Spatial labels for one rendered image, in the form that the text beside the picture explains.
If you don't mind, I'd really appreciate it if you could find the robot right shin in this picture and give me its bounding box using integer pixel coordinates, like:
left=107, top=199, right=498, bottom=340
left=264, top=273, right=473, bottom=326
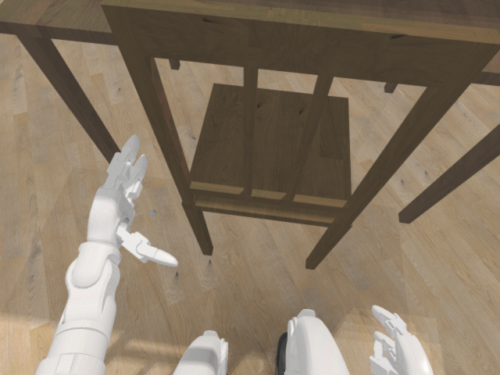
left=284, top=309, right=316, bottom=375

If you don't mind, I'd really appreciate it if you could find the left robot hand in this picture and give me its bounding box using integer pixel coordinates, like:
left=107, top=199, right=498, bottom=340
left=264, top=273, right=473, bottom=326
left=87, top=134, right=178, bottom=266

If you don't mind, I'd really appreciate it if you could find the table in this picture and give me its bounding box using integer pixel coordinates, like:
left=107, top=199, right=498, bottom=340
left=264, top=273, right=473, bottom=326
left=0, top=0, right=500, bottom=223

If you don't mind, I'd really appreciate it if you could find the left robot forearm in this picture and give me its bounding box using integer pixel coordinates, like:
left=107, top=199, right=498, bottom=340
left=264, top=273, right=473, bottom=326
left=35, top=241, right=122, bottom=375

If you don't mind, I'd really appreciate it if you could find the chair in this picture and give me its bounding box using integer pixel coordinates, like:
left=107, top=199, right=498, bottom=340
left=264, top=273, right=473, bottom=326
left=101, top=0, right=500, bottom=270

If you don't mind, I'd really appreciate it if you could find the robot right thigh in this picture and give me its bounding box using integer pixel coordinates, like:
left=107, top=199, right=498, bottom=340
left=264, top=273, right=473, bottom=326
left=287, top=316, right=350, bottom=375

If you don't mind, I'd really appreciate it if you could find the right robot hand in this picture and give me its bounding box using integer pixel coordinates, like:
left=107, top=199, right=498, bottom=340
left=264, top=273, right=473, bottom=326
left=370, top=305, right=434, bottom=375

